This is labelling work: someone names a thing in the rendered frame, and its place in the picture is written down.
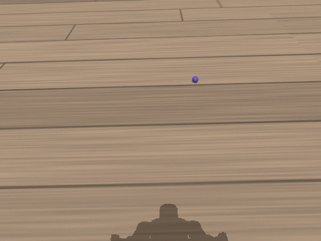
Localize ball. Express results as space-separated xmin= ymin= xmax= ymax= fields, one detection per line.
xmin=192 ymin=76 xmax=199 ymax=82

